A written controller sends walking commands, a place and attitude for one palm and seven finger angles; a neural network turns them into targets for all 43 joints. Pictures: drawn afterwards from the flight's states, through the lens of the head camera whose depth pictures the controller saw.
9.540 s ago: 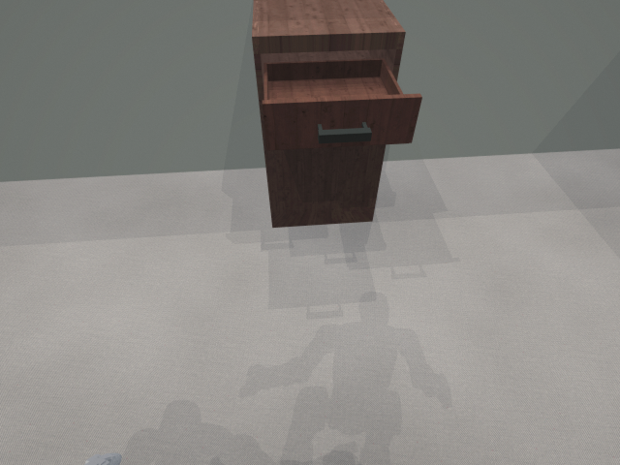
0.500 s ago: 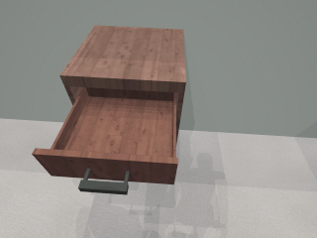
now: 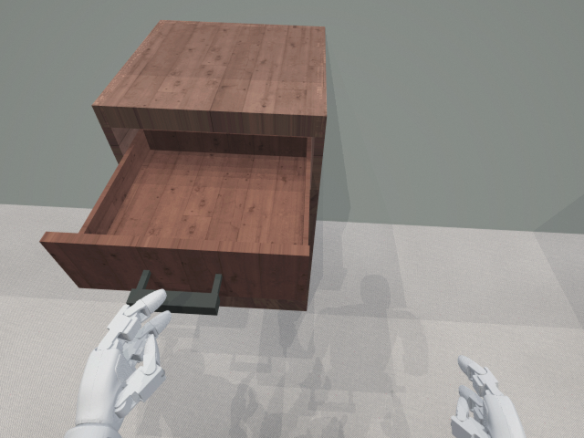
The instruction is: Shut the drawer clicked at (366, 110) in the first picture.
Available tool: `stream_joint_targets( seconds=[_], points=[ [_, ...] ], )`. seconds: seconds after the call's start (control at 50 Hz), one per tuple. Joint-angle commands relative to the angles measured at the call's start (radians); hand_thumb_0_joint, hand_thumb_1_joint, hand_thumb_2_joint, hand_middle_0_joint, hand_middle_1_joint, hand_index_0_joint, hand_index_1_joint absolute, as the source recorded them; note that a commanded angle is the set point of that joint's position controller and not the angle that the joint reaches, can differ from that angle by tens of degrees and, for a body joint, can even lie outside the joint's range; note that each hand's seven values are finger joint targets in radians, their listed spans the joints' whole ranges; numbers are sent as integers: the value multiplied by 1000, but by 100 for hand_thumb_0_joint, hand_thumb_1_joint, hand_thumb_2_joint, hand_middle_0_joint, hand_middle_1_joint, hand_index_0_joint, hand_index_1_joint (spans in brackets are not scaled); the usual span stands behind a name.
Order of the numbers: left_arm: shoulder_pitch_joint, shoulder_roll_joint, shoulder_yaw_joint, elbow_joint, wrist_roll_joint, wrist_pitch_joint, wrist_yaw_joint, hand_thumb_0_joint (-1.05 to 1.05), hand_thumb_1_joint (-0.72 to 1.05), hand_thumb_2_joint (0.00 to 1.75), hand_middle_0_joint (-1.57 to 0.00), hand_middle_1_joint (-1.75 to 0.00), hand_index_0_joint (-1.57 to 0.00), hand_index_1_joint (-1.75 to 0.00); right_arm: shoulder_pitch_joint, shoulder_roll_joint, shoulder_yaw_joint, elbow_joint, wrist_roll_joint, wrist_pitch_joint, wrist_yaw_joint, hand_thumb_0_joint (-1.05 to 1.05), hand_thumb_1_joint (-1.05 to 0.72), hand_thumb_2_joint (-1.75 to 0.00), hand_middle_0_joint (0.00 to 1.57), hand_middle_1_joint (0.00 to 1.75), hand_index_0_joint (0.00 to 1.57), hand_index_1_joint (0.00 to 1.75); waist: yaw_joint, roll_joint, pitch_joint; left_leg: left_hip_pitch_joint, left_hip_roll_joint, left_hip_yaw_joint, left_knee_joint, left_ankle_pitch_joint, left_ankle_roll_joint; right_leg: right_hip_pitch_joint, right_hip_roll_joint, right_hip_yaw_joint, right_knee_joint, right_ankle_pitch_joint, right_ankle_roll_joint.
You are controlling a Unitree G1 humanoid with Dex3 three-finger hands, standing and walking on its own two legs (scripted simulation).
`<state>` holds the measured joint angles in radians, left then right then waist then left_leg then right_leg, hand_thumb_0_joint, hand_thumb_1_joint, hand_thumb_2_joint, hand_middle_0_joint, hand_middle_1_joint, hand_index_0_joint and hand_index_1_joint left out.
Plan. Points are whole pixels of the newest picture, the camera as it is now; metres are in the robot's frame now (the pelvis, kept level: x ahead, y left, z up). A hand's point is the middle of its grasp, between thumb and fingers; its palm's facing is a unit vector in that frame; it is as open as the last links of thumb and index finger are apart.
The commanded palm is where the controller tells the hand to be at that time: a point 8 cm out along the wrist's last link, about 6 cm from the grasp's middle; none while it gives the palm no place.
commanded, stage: raise the hand and make a fist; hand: left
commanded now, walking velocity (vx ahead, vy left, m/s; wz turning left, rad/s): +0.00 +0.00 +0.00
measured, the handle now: (178, 289) +0.35 +0.19 -0.03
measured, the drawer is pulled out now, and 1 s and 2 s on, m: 0.30 0.30 0.30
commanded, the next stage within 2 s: bring the fist close to the handle in 1.60 s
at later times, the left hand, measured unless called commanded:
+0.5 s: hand (153, 387) +0.19 +0.18 +0.02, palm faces -0.01 -1.00 -0.04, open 4.0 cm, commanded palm +0.14 +0.22 +0.02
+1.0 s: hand (158, 397) +0.17 +0.16 +0.05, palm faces -0.02 -1.00 -0.03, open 3.2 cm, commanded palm +0.14 +0.22 +0.06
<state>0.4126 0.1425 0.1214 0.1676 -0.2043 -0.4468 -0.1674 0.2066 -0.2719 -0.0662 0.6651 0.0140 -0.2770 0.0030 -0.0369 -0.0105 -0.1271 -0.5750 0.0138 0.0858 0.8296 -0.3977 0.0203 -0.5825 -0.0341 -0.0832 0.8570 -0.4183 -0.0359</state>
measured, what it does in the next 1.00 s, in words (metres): stands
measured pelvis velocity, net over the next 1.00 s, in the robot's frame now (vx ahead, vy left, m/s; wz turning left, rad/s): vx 0.00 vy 0.01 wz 0.04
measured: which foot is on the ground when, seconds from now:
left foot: down 0.00-1.00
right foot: down 0.00-1.00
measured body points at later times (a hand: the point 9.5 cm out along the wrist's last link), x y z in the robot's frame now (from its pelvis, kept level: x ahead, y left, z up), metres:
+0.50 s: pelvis -0.02 -0.01 -0.03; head +0.02 -0.02 +0.42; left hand +0.19 +0.23 +0.02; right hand +0.13 -0.23 -0.12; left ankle +0.01 +0.11 -0.70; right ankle +0.01 -0.09 -0.70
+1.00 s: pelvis +0.00 +0.01 -0.02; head +0.04 +0.02 +0.43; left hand +0.17 +0.21 +0.06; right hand +0.23 -0.18 -0.07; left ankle +0.01 +0.11 -0.70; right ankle +0.01 -0.09 -0.70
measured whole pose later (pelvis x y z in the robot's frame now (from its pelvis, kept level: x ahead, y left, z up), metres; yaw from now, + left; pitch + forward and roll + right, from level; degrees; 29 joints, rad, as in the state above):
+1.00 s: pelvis +0.00 +0.01 -0.02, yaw +2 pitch +10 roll -2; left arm 0.64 0.17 -0.02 -0.30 -0.16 -0.31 -0.17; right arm 0.19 -0.19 0.03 0.43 0.04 -0.18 -0.02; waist 0.01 0.03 -0.13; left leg -0.71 0.01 0.03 1.01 -0.49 0.04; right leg -0.66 -0.03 -0.12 0.98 -0.49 -0.02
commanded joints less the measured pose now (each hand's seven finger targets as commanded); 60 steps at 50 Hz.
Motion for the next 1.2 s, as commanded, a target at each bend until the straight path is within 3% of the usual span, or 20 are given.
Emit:
stream_joint_targets(
  seconds=[0.0,0.06,0.08,0.14,0.2,0.24,0.28,0.34,0.4,0.44,0.5,0.54,0.66,0.68,0.82,0.84,0.92,1.0,1.06,1.18],
  points=[
    [86,158,80,-180,-41,-246,-184,0,90,90,-52,-65,-52,-65,-106,-95,-33,-250,9,-63,15,0,-90,-90,20,30,20,30,76,12,-116,-172,-38,-45,98,97,-14,-64,6,93,26,87,-3],
    [-89,205,114,-362,-83,-237,-165,0,90,90,-58,-71,-58,-71,-87,-95,-24,-289,19,-59,-12,0,-90,-90,20,30,20,30,44,84,-147,-208,-31,-58,154,-33,-1,-128,3,162,-12,-168,3],
    [-101,173,82,-385,-94,-224,-157,0,90,90,-60,-73,-60,-73,-79,-86,-13,-296,24,-60,-21,0,-90,-90,20,30,20,30,27,91,-127,-212,-28,-63,165,-64,4,-144,1,176,-37,-223,4],
    [-216,198,41,-446,-84,-180,-141,0,90,90,-66,-80,-66,-80,-47,-98,6,-284,33,-61,-47,0,-90,-90,20,30,20,30,-28,55,-109,-234,-12,-78,198,-118,16,-178,5,204,-80,-313,13],
    [-234,200,-12,-411,-69,-104,-163,0,90,90,-72,-86,-72,-86,-43,-101,26,-279,42,-64,-66,0,-90,-90,20,30,20,30,-33,82,-84,-244,-7,-91,186,-135,19,-166,6,208,-101,-334,11],
    [-198,256,52,-349,-63,-30,-167,0,90,90,-76,-91,-76,-91,-43,-103,30,-272,43,-57,-73,0,-90,-90,20,30,20,30,-13,78,-105,-240,-7,-94,178,-108,20,-127,4,210,-118,-314,15],
    [-187,249,69,-329,-76,35,-171,0,90,90,-80,-95,-80,-95,-50,-90,39,-282,43,-49,-75,0,-90,-90,20,30,20,30,9,52,-128,-239,-11,-94,158,-75,16,-63,-5,213,-134,-296,22],
    [-91,263,160,-266,-100,99,-146,0,90,90,-86,-101,-86,-101,-75,-73,39,-276,38,-35,-74,0,-90,-90,20,30,20,30,51,0,-141,-237,-13,-102,130,-17,8,17,-15,206,-146,-227,29],
    [-3,200,132,-336,-101,89,-126,0,90,90,-92,-108,-92,-108,-71,-55,31,-280,32,-36,-62,0,-90,-90,20,30,20,30,59,-16,-162,-193,-16,-105,95,65,5,56,-18,168,-116,-44,38],
    [69,198,135,-344,-84,70,-110,0,90,90,-96,-112,-96,-112,-79,-55,23,-270,27,-38,-56,0,-90,-90,20,30,20,30,66,-24,-156,-166,-15,-108,75,103,5,59,-6,131,-91,34,33],
    [90,140,43,-429,-69,22,-108,0,90,90,-102,-119,-102,-119,-57,-61,13,-271,24,-54,-45,0,-90,-90,20,30,20,30,38,5,-152,-110,-14,-108,63,139,9,13,9,84,-55,105,27],
    [116,152,52,-432,-61,3,-91,0,90,90,-106,-123,-106,-123,-59,-67,7,-263,21,-58,-45,0,-90,-90,20,30,20,30,31,-48,-126,-120,-11,-113,63,127,10,-6,15,72,-53,86,26],
    [137,136,0,-589,-30,-56,-48,0,90,90,-118,-136,-118,-136,-27,-70,3,-277,18,-58,-44,0,-90,-90,20,30,20,30,26,70,-185,-30,-8,-117,55,165,12,-47,25,26,3,130,12],
    [165,134,-3,-590,-25,-53,-40,0,90,90,-120,-138,-120,-138,-28,-69,2,-280,19,-54,-42,0,-90,-90,20,30,20,30,35,77,-191,-20,-5,-121,50,189,8,-43,27,17,13,147,9],
    [220,88,-99,-649,18,35,-16,0,90,90,-134,-153,-134,-153,-27,-66,12,-347,24,4,-32,0,-90,-90,20,30,20,30,26,61,-156,10,7,-134,25,227,4,-42,33,-5,12,176,14],
    [231,100,-85,-640,27,53,-7,0,90,90,-136,-156,-136,-156,-35,-64,13,-351,23,16,-33,0,-90,-90,20,30,20,30,30,34,-144,5,8,-134,21,231,6,-31,34,-5,8,183,14],
    [264,103,-78,-689,27,85,3,0,90,90,-140,-160,-140,-160,-36,-54,22,-384,25,49,-31,0,-90,-90,20,30,20,30,42,40,-135,11,9,-133,7,228,0,-16,38,-11,3,182,12],
    [236,103,-86,-719,22,90,6,0,90,90,-140,-160,-140,-160,-39,-53,35,-397,24,66,-32,0,-90,-90,20,30,20,30,28,39,-94,-8,6,-135,1,159,2,-27,42,-9,-13,141,13],
    [231,101,-94,-738,17,85,-3,0,90,90,-140,-160,-140,-160,-34,-56,41,-400,25,61,-34,0,-90,-90,20,30,20,30,21,53,-99,-2,5,-136,2,132,4,-27,41,-1,-27,115,12],
    [285,117,-67,-759,-1,94,-19,0,90,90,-140,-160,-140,-160,-31,-52,36,-390,34,39,-33,0,-90,-90,20,30,20,30,35,58,-136,21,4,-134,-2,191,4,21,36,1,-38,168,11]
  ],
)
